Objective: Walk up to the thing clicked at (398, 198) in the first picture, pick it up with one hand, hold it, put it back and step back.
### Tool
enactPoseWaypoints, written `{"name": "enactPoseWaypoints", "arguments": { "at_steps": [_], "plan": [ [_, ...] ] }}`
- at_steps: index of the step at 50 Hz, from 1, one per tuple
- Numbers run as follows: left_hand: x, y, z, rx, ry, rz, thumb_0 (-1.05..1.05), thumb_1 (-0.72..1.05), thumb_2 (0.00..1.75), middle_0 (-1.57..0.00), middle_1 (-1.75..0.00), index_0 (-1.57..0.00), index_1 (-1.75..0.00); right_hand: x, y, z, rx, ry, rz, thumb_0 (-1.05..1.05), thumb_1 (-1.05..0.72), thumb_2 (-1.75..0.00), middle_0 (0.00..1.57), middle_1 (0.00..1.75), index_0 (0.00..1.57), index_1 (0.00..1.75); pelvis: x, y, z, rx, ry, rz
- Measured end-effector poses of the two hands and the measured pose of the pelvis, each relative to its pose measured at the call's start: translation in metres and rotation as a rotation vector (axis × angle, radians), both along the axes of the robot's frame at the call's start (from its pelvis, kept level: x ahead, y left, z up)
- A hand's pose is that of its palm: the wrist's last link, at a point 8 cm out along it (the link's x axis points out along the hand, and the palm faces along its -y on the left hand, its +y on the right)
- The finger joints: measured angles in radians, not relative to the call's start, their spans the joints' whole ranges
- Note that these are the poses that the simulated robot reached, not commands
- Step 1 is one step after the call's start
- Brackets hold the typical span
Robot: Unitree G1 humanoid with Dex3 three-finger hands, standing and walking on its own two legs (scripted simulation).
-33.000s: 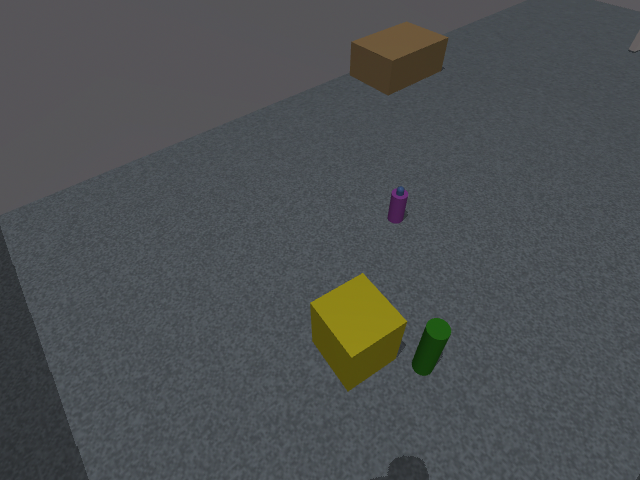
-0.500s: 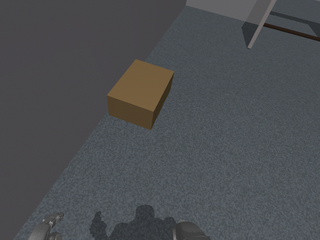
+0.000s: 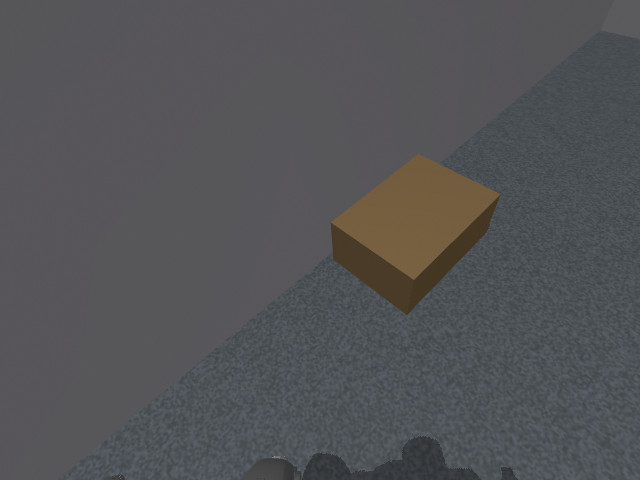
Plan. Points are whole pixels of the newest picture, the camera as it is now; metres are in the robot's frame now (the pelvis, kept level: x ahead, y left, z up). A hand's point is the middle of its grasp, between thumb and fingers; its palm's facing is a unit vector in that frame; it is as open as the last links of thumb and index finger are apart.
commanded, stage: walk up
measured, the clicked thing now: out of the picture -0.33 -0.25 -0.68
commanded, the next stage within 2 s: none
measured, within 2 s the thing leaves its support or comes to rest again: neither
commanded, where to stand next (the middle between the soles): +0.08 +0.05 m, yaw +40 degrees
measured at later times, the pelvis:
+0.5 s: pelvis +0.04 -0.06 -0.03, yaw +20 degrees
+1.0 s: pelvis -0.01 +0.00 -0.04, yaw +36 degrees
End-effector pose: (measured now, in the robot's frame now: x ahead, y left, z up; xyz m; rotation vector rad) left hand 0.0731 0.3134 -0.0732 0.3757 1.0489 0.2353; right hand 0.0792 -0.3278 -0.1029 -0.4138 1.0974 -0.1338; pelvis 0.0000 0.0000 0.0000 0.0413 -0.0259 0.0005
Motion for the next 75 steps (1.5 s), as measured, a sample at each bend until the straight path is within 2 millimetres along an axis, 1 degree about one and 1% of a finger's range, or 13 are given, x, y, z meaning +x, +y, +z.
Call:
{"name": "enactPoseWaypoints", "arguments": {
  "at_steps": [9,16,23,28,33,40,45,48,52,55,60,68,75],
  "plan": [
    [-0.047,-0.036,-0.03,-0.028,0.115,0.168,0.0,0.9,0.9,-0.21,-0.3,-0.2,-0.3,0.092,0.009,-0.016,0.055,0.048,0.152,0.0,-0.91,-0.9,0.2,0.3,0.2,0.3,0.03,-0.033,-0.011,-0.036,-0.021,0.142],
    [-0.054,-0.04,-0.06,-0.037,0.144,0.266,0.0,0.9,0.9,-0.21,-0.3,-0.2,-0.3,0.151,0.021,-0.022,0.029,0.011,0.246,0.0,-0.91,-0.9,0.2,0.3,0.2,0.3,0.045,-0.039,-0.029,-0.012,-0.035,0.234],
    [-0.041,-0.043,-0.039,0.009,0.062,0.284,0.0,0.9,0.9,-0.21,-0.3,-0.2,-0.3,0.185,0.019,-0.019,0.038,-0.065,0.276,0.0,-0.91,-0.9,0.2,0.3,0.2,0.3,0.045,-0.05,-0.027,-0.034,-0.03,0.317],
    [-0.075,-0.041,-0.03,0.135,0.062,0.355,0.0,0.9,0.9,-0.21,-0.3,-0.2,-0.3,0.212,0.016,-0.03,0.059,-0.103,0.366,0.0,-0.91,-0.9,0.2,0.3,0.2,0.3,0.043,-0.071,-0.04,-0.068,-0.032,0.387],
    [-0.133,-0.045,-0.01,0.189,0.118,0.466,0.0,0.9,0.9,-0.21,-0.3,-0.2,-0.3,0.216,0.02,-0.028,0.052,-0.039,0.446,0.01,-0.91,-0.9,0.2,0.3,0.2,0.3,0.039,-0.072,-0.031,-0.032,-0.014,0.448],
    [-0.211,-0.039,0.007,0.206,0.186,0.551,0.0,0.9,0.9,-0.21,-0.3,-0.2,-0.3,0.208,0.039,-0.028,0.035,0.014,0.491,0.01,-0.91,-0.9,0.2,0.3,0.2,0.3,0.019,-0.049,-0.026,-0.035,-0.004,0.538],
    [-0.268,-0.013,-0.015,0.179,0.212,0.609,0.0,0.89,0.9,-0.21,-0.3,-0.21,-0.3,0.194,0.084,-0.033,0.018,0.015,0.539,0.01,-0.91,-0.9,0.2,0.3,0.2,0.29,-0.002,-0.019,-0.04,-0.042,-0.014,0.593],
    [-0.287,0.0,-0.038,0.144,0.228,0.666,0.0,0.9,0.9,-0.21,-0.3,-0.2,-0.3,0.177,0.108,-0.034,0.015,-0.003,0.551,0.01,-0.91,-0.9,0.2,0.3,0.2,0.3,-0.01,-0.004,-0.048,-0.005,-0.032,0.593],
    [-0.274,0.001,-0.051,0.052,0.188,0.697,0.01,0.9,0.9,-0.21,-0.3,-0.2,-0.3,0.154,0.123,-0.024,0.008,0.037,0.548,0.0,-0.91,-0.9,0.2,0.3,0.2,0.3,-0.007,0.008,-0.035,-0.031,-0.031,0.621],
    [-0.254,-0.008,-0.054,-0.031,0.212,0.645,0.0,0.9,0.9,-0.2,-0.3,-0.2,-0.3,0.153,0.131,-0.016,0.043,-0.003,0.493,0.01,-0.9,-0.9,0.21,0.3,0.2,0.3,-0.005,0.015,-0.026,-0.017,-0.04,0.537],
    [-0.207,-0.008,-0.049,-0.108,0.234,0.539,0.0,0.9,0.9,-0.21,-0.3,-0.2,-0.3,0.169,0.139,-0.014,0.099,-0.101,0.407,0.01,-0.9,-0.9,0.21,0.3,0.2,0.3,0.004,0.025,-0.02,-0.011,-0.043,0.445],
    [-0.137,0.024,-0.044,0.017,0.182,0.388,0.0,0.9,0.9,-0.21,-0.3,-0.2,-0.3,0.207,0.138,-0.043,0.152,-0.155,0.301,0.01,-0.91,-0.9,0.2,0.3,0.2,0.3,0.018,0.024,-0.042,-0.046,-0.035,0.287],
    [-0.082,0.055,-0.03,0.049,0.187,0.193,0.0,0.9,0.9,-0.21,-0.3,-0.2,-0.3,0.169,0.128,-0.028,0.137,-0.158,0.172,0.01,-0.91,-0.9,0.2,0.3,0.2,0.3,0.009,0.05,-0.026,-0.037,-0.012,0.121]
  ]
}}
